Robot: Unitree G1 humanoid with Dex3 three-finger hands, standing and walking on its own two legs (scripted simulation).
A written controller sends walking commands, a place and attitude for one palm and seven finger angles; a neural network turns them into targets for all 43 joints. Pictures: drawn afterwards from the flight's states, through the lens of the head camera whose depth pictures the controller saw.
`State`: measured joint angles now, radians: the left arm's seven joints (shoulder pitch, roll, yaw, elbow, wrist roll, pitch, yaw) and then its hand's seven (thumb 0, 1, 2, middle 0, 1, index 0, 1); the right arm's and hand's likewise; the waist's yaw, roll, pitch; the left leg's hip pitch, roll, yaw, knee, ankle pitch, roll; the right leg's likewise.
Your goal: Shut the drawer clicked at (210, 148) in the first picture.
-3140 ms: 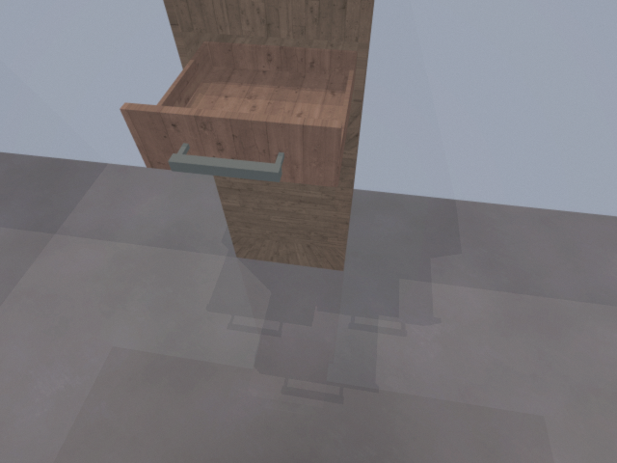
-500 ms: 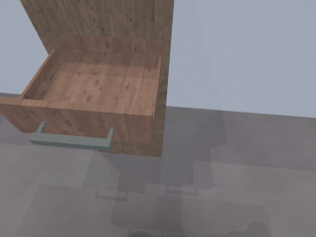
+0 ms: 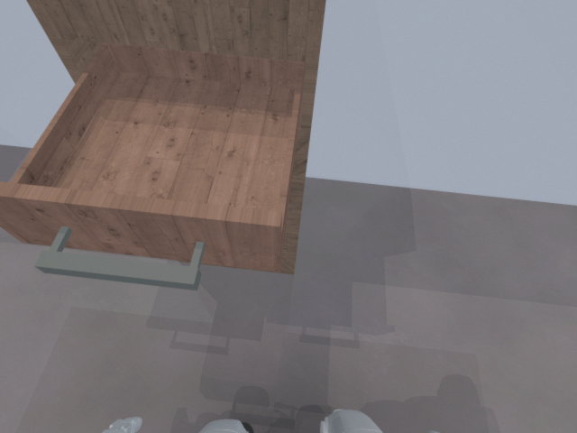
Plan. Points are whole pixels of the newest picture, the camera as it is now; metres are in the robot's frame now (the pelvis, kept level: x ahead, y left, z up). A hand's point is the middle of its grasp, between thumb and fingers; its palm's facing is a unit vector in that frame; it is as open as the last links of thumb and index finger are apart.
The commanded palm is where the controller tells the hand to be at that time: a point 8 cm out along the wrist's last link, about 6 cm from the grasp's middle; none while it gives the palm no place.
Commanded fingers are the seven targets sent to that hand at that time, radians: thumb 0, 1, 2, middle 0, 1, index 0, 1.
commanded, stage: come to a stop and stand still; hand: left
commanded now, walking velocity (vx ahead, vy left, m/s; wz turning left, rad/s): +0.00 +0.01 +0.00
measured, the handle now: (125, 255) +0.31 +0.23 +0.04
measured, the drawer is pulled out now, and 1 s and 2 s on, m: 0.30 0.30 0.30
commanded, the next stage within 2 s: look again from close up in 0.34 s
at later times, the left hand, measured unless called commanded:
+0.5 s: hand out of the picture +0.07 +0.18 -0.16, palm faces -0.02 -0.96 -0.27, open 7.3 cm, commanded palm none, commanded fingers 0.00 0.90 0.90 -0.20 -0.30 -0.20 -0.30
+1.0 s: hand out of the picture -0.02 +0.19 -0.17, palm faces -0.03 -0.97 -0.26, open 7.3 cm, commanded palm none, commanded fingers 0.00 0.90 0.90 -0.20 -0.30 -0.20 -0.30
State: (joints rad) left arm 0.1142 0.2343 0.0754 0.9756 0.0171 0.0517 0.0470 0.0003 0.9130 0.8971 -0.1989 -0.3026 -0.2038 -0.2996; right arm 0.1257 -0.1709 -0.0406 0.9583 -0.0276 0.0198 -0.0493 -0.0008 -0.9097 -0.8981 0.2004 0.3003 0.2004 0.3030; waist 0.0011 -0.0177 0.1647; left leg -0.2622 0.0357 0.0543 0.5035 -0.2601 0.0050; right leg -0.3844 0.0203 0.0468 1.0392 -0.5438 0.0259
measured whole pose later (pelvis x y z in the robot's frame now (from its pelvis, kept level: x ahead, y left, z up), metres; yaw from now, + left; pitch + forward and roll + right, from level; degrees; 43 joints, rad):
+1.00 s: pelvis -0.03 -0.02 +0.00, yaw +0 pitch -2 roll +0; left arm 0.28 0.23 -0.01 1.07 0.02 0.00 0.03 0.00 0.91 0.90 -0.20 -0.30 -0.21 -0.30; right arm 0.21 -0.24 -0.01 1.10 -0.01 0.00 0.00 0.00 -0.91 -0.90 0.20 0.30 0.20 0.30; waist -0.01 0.01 0.04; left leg -0.24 -0.01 0.04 0.44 -0.17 0.03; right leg -0.15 -0.01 0.03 0.43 -0.25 0.03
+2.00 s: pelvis -0.01 +0.01 +0.00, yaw -3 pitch -2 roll -1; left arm 0.34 0.15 -0.03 1.07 0.02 -0.01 0.05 0.00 0.92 0.90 -0.20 -0.30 -0.20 -0.30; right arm 0.28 -0.17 -0.01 1.05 -0.01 0.00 -0.02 0.01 -0.93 -0.90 0.20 0.30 0.20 0.30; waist -0.01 0.02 -0.01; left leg -0.24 -0.02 0.10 0.52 -0.25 0.07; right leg -0.21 -0.03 -0.06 0.51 -0.26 0.01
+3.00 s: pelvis -0.01 +0.02 +0.00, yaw -2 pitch +0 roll +0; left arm 0.58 0.19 -0.02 0.45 -0.07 0.10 0.16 0.06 0.99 0.90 -0.22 -0.32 -0.22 -0.31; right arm 0.40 -0.15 0.02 0.95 0.04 -0.17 -0.05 0.03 -0.94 -0.90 0.20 0.30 0.20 0.30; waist -0.02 -0.03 -0.01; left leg -0.26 -0.06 0.10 0.50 -0.24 0.07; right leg -0.26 -0.04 -0.04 0.56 -0.31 -0.01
